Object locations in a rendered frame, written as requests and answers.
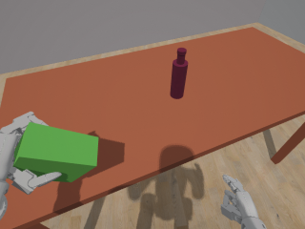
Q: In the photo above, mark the robot left forearm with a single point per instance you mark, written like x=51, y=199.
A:
x=4, y=187

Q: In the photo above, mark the robot right hand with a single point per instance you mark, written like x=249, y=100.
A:
x=242, y=203

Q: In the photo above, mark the robot left hand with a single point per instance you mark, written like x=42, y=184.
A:
x=10, y=136

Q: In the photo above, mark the robot right forearm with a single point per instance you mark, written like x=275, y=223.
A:
x=252, y=223

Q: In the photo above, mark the sponge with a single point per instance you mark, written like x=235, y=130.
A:
x=44, y=149

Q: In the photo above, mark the table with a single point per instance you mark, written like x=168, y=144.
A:
x=238, y=84

